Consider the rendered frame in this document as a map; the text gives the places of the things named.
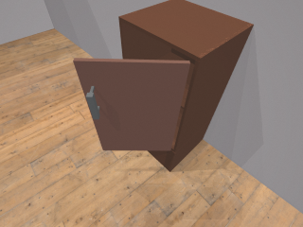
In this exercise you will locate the cupboard door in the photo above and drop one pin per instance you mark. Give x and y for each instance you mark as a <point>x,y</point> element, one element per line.
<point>139,100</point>

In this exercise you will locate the handle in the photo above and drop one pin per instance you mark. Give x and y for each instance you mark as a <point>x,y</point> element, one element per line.
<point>92,103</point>

